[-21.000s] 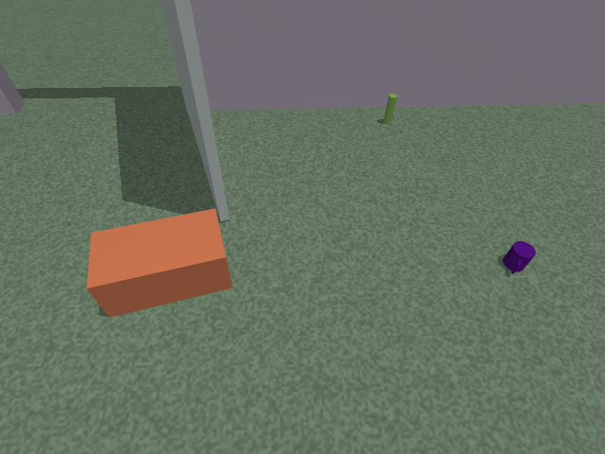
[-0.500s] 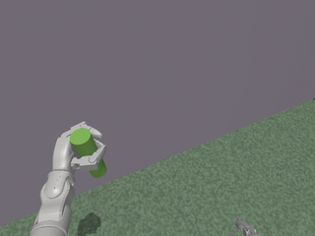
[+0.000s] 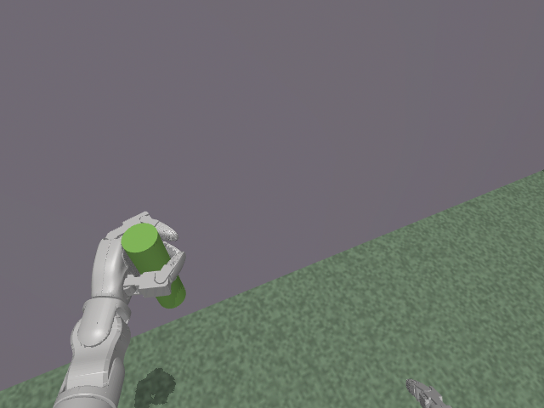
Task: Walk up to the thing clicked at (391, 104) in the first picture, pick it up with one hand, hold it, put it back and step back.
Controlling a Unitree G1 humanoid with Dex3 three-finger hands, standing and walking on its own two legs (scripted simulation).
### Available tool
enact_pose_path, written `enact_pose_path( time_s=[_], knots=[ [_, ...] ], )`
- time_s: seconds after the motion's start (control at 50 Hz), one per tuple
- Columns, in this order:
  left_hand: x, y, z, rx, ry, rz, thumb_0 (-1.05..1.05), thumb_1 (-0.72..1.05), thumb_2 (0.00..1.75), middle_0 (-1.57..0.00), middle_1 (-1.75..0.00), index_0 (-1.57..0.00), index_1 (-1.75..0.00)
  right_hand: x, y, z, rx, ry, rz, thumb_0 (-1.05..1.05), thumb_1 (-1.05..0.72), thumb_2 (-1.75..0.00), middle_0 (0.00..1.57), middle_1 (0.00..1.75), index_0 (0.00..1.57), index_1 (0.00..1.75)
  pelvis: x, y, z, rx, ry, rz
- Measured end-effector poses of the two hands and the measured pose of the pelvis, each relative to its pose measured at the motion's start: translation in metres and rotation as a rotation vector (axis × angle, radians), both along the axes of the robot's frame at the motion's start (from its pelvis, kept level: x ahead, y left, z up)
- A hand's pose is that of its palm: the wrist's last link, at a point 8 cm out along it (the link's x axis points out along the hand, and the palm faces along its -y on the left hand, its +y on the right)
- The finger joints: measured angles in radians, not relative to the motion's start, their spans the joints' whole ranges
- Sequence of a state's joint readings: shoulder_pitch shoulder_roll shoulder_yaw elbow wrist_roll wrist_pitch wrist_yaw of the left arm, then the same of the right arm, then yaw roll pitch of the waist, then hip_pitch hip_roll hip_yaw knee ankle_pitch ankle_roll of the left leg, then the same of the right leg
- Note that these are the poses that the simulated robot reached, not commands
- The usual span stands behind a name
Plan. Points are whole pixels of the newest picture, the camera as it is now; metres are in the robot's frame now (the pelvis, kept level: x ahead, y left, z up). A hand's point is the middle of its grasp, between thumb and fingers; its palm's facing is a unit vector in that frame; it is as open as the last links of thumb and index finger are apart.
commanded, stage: crouch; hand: left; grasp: from the side
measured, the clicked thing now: (158, 270) +0.32 +0.17 +0.02
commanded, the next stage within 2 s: lower in 1.90 s
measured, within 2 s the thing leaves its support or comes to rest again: neither
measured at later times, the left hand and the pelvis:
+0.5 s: hand (175, 291) +0.34 +0.17 -0.07, palm faces +0.05 -1.00 +0.01, open 6.1 cm; pelvis -0.02 -0.01 -0.07, yaw +0 degrees
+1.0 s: hand (194, 320) +0.38 +0.18 -0.33, palm faces +0.09 -1.00 +0.00, open 6.1 cm; pelvis -0.07 -0.01 -0.28, yaw -2 degrees
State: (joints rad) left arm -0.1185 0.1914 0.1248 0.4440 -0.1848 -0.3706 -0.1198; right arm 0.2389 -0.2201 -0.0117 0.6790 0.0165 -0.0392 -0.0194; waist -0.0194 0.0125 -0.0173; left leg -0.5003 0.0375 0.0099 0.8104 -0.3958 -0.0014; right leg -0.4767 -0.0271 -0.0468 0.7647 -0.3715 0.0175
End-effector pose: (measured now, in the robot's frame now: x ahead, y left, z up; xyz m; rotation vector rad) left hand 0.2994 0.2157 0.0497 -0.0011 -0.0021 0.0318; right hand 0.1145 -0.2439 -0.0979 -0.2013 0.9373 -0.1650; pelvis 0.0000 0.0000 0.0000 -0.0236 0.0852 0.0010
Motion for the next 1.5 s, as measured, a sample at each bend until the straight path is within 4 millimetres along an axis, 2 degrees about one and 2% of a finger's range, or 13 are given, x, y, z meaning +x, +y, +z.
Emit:
enact_pose_path(
  time_s=[0.14, 0.22, 0.3, 0.4, 0.48, 0.6, 0.7, 0.82, 1.02, 1.12, 1.24, 1.4, 1.5],
  knots=[
    [-0.001, 0.001, -0.001, 0.005, -0.004, 0.022, 0.04, 0.09, 1.07, -0.94, -1.12, -0.96, -1.11, 0.002, 0.000, 0.000, 0.002, -0.002, 0.007, 0.01, -0.90, -0.90, 0.20, 0.30, 0.20, 0.30, 0.000, -0.002, -0.001, 0.001, 0.004, 0.000],
    [-0.002, 0.003, -0.012, -0.001, 0.023, 0.037, 0.04, 0.09, 1.07, -0.94, -1.12, -0.96, -1.11, 0.002, -0.002, -0.002, 0.003, 0.000, 0.012, 0.01, -0.89, -0.90, 0.20, 0.30, 0.20, 0.30, -0.002, -0.003, -0.003, 0.001, 0.018, 0.003],
    [-0.001, 0.003, -0.033, -0.011, 0.053, 0.046, 0.04, 0.09, 1.07, -0.94, -1.12, -0.96, -1.11, 0.000, -0.005, -0.009, -0.004, 0.012, 0.023, 0.01, -0.88, -0.90, 0.20, 0.30, 0.20, 0.30, -0.007, -0.004, -0.010, 0.001, 0.050, 0.004],
    [0.002, 0.003, -0.073, -0.025, 0.067, 0.050, 0.04, 0.09, 1.07, -0.94, -1.12, -0.96, -1.10, -0.008, -0.012, -0.028, -0.027, 0.045, 0.039, 0.00, -0.87, -0.90, 0.20, 0.30, 0.20, 0.30, -0.016, -0.006, -0.029, 0.000, 0.123, 0.004],
    [0.009, 0.004, -0.114, -0.017, 0.050, 0.028, 0.04, 0.09, 1.08, -0.94, -1.12, -0.96, -1.10, -0.017, -0.021, -0.055, -0.058, 0.078, 0.051, 0.00, -0.88, -0.90, 0.20, 0.30, 0.20, 0.30, -0.022, -0.007, -0.059, -0.005, 0.212, 0.003],
    [0.028, 0.008, -0.178, 0.004, 0.004, -0.002, 0.04, 0.09, 1.08, -0.95, -1.11, -0.96, -1.10, -0.032, -0.031, -0.117, -0.090, 0.140, 0.063, 0.00, -0.89, -0.90, 0.20, 0.30, 0.20, 0.30, -0.032, -0.006, -0.119, -0.014, 0.340, -0.004],
    [0.041, 0.013, -0.228, 0.009, 0.000, 0.016, 0.04, 0.09, 1.08, -0.95, -1.11, -0.97, -1.09, -0.044, -0.027, -0.173, -0.071, 0.203, 0.072, 0.00, -0.89, -0.90, 0.20, 0.30, 0.20, 0.30, -0.040, -0.006, -0.165, -0.015, 0.415, -0.012],
    [0.045, 0.014, -0.288, 0.002, 0.036, 0.039, 0.04, 0.09, 1.08, -0.95, -1.11, -0.97, -1.09, -0.059, -0.019, -0.234, -0.032, 0.267, 0.092, 0.00, -0.90, -0.91, 0.20, 0.30, 0.20, 0.30, -0.052, -0.006, -0.213, -0.014, 0.475, -0.018],
    [0.052, 0.016, -0.385, -0.001, 0.038, 0.065, 0.04, 0.09, 1.08, -0.95, -1.10, -0.97, -1.09, -0.088, -0.020, -0.311, -0.051, 0.351, 0.122, 0.00, -0.90, -0.91, 0.20, 0.30, 0.20, 0.30, -0.072, -0.007, -0.291, -0.021, 0.512, -0.029],
    [0.062, 0.023, -0.417, 0.015, 0.020, 0.065, 0.04, 0.09, 1.08, -0.96, -1.10, -0.97, -1.09, -0.106, -0.027, -0.340, -0.078, 0.392, 0.115, 0.00, -0.91, -0.91, 0.20, 0.30, 0.20, 0.30, -0.080, -0.006, -0.325, -0.027, 0.498, -0.035],
    [0.071, 0.028, -0.447, 0.005, 0.029, 0.071, 0.04, 0.09, 1.09, -0.96, -1.10, -0.97, -1.08, -0.131, -0.031, -0.366, -0.096, 0.441, 0.096, 0.00, -0.92, -0.91, 0.20, 0.30, 0.20, 0.30, -0.088, -0.003, -0.356, -0.039, 0.476, -0.044],
    [0.077, 0.027, -0.490, -0.004, 0.054, 0.052, 0.04, 0.09, 1.08, -0.96, -1.10, -0.97, -1.08, -0.158, -0.028, -0.386, -0.110, 0.511, 0.091, 0.00, -0.91, -0.91, 0.20, 0.30, 0.20, 0.30, -0.092, 0.000, -0.385, -0.059, 0.450, -0.061],
    [0.081, 0.027, -0.508, -0.010, 0.044, 0.056, 0.04, 0.09, 1.08, -0.96, -1.10, -0.97, -1.08, -0.167, -0.028, -0.393, -0.125, 0.544, 0.103, 0.00, -0.91, -0.90, 0.20, 0.30, 0.20, 0.30, -0.092, 0.000, -0.398, -0.071, 0.433, -0.069]
  ],
)
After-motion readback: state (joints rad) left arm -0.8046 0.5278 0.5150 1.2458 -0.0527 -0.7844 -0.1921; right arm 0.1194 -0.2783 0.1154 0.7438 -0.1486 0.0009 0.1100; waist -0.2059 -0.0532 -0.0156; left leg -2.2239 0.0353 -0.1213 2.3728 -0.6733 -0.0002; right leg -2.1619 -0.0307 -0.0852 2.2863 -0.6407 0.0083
